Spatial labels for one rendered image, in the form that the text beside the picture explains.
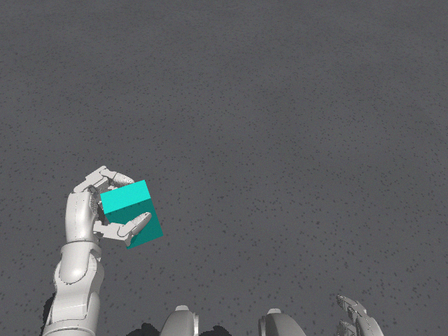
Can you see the left robot arm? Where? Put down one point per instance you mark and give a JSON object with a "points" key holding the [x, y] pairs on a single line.
{"points": [[77, 279]]}

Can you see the left robot hand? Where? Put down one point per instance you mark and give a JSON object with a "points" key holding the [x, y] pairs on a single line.
{"points": [[84, 216]]}

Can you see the carton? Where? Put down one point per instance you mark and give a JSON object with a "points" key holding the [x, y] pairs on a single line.
{"points": [[126, 203]]}

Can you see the right robot hand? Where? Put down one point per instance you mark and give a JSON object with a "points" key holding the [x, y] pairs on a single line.
{"points": [[365, 325]]}

